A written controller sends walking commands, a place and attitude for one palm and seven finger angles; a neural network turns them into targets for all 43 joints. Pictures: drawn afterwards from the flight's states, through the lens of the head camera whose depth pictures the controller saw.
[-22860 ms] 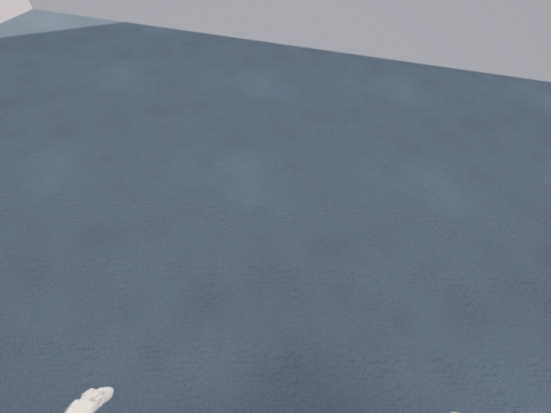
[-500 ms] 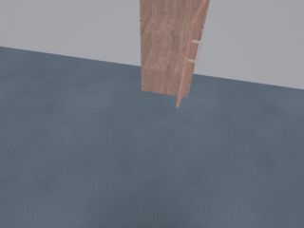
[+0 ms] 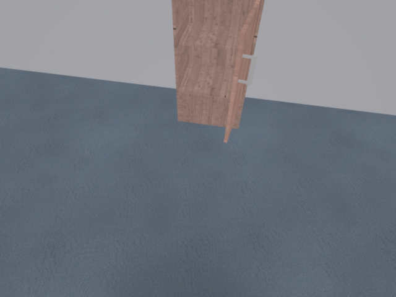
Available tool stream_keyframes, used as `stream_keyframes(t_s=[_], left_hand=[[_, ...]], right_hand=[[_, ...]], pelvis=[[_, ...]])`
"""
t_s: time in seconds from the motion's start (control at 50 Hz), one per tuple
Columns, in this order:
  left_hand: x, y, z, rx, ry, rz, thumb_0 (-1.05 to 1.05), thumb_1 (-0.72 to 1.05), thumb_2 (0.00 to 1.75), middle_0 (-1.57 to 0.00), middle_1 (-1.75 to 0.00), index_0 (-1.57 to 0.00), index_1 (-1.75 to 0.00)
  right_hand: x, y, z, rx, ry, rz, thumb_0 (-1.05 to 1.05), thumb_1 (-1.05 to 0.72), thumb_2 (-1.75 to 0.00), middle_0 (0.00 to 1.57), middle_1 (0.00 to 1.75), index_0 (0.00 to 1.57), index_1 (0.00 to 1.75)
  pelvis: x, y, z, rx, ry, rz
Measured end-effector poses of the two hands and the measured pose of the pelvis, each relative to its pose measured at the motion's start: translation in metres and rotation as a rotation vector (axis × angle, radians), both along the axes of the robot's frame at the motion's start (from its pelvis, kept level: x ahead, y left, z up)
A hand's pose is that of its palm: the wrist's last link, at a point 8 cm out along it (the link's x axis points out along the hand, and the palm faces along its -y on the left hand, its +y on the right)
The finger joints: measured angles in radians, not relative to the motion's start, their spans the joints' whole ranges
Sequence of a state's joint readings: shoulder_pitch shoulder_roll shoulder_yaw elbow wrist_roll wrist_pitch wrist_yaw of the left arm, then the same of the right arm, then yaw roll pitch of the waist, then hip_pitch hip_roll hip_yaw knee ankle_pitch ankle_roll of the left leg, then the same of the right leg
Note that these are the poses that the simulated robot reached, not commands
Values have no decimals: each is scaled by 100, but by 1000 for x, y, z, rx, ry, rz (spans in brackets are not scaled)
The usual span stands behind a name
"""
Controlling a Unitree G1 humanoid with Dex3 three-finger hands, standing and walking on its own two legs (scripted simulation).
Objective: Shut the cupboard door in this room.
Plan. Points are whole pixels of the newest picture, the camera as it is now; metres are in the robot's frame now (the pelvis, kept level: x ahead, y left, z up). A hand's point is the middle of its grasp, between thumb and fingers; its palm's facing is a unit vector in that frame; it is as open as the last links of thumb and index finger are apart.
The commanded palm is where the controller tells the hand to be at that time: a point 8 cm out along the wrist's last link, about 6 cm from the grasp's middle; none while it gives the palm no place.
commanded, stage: stand and wait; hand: left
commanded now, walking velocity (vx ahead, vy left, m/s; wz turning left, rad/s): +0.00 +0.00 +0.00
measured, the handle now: (247, 69) +1.00 -0.16 -0.06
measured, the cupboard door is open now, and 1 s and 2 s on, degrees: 82 82 82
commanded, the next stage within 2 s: look at it before walking up in 0.12 s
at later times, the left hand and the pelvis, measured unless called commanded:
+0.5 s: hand out of the picture -0.02 +0.15 -0.18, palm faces +0.04 -0.99 -0.15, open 7.4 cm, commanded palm none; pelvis +0.00 +0.00 +0.00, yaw +1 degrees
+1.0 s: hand out of the picture +0.00 +0.18 -0.18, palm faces -0.01 -0.98 -0.19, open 7.4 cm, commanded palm none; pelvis -0.01 +0.00 -0.01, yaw -3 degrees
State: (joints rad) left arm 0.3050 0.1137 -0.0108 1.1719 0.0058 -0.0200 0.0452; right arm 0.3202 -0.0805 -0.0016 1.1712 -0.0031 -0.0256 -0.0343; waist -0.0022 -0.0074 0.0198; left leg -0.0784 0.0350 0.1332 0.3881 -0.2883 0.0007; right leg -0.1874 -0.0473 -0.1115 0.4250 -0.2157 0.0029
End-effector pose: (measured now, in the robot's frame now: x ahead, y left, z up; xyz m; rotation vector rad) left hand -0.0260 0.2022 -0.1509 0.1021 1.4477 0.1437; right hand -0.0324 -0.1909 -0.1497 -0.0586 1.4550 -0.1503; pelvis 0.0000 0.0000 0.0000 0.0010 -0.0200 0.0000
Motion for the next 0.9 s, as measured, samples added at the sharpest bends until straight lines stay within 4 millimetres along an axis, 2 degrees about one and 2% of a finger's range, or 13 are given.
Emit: stream_keyframes(t_s=[0.24,0.54,0.9], left_hand=[[5,3,2,12,-3,5,1,91,89,-19,-30,-20,-30],[2,0,0,-3,-3,9,0,91,89,-19,-30,-20,-30],[15,20,3,36,-39,-11,0,91,89,-19,-30,-20,-30]], right_hand=[[-3,-5,0,-7,31,1,0,-91,-90,20,30,20,30],[10,-16,3,-33,-2,17,0,-91,-90,20,30,20,30],[19,-30,3,-70,-42,18,0,-91,-90,20,30,20,30]], pelvis=[[4,-1,0,-1,2,6],[2,-2,0,-3,-3,10],[-5,-1,-1,-2,-7,-11]])
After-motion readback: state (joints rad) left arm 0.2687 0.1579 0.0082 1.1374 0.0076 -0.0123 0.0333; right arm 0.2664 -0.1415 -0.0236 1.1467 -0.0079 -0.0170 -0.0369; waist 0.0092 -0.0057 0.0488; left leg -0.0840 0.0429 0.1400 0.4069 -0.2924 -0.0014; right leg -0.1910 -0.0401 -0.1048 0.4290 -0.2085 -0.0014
